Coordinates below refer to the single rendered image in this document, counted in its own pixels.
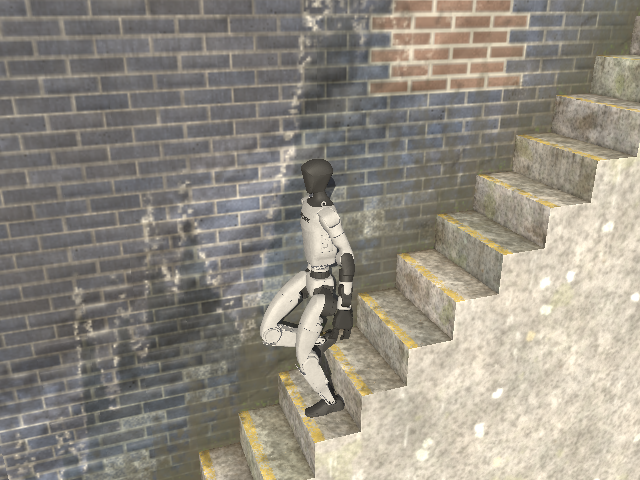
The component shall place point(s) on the stairs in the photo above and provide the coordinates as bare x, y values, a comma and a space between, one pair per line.
510, 351

